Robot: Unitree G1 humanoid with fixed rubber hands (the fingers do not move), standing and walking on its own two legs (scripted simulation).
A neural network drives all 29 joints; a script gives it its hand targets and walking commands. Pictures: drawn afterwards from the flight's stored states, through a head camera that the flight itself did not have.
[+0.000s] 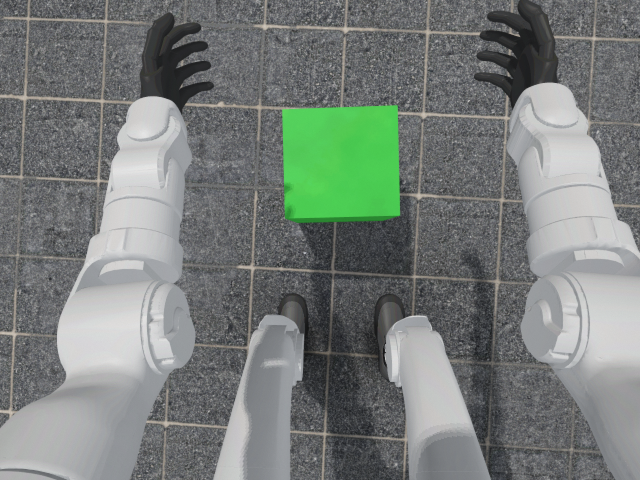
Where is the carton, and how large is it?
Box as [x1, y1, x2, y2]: [282, 105, 399, 222]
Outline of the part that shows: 397,105 282,109 285,218 296,222 383,220 399,215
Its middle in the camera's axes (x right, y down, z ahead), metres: +0.04 -0.14 +0.83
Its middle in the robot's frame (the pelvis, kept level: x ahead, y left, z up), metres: +0.49 +0.01 -0.52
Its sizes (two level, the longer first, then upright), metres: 0.210 0.200 0.250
